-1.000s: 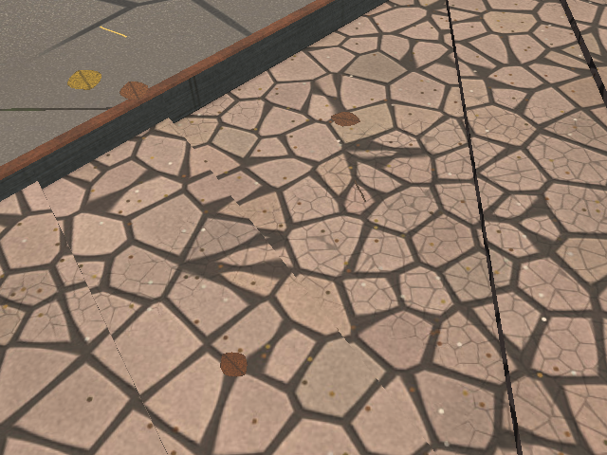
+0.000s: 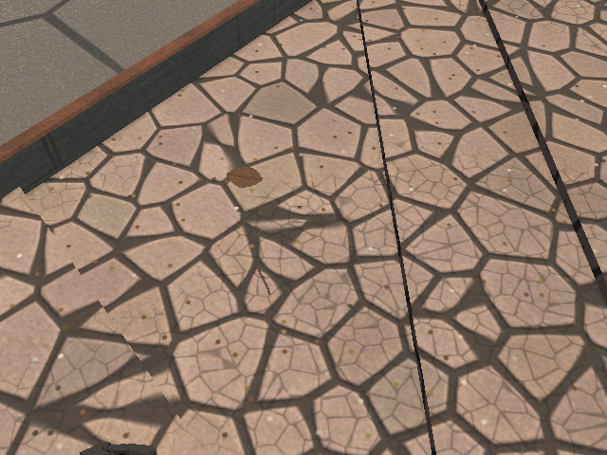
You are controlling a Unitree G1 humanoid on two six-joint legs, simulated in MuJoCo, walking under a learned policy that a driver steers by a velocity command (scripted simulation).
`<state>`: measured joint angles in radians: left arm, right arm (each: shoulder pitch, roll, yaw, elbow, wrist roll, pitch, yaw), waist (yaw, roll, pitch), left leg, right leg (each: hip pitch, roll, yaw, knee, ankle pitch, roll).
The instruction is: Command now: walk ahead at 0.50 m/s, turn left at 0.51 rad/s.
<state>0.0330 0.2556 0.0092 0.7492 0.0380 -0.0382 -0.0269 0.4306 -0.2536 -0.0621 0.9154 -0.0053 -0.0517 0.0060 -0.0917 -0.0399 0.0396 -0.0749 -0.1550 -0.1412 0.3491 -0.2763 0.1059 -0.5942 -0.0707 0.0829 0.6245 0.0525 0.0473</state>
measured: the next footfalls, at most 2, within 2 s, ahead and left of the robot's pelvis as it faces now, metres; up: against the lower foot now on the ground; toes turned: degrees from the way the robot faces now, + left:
right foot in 0.14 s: +0.24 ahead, -0.14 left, -0.04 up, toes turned +10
left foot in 0.60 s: +0.47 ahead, +0.12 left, -0.02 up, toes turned +20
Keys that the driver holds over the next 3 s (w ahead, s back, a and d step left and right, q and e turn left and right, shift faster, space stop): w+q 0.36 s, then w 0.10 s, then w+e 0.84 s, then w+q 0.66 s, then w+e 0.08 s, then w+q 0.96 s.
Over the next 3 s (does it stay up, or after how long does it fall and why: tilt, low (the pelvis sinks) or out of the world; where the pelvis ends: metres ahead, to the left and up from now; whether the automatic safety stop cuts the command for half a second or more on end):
stays up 1.56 0.23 -0.04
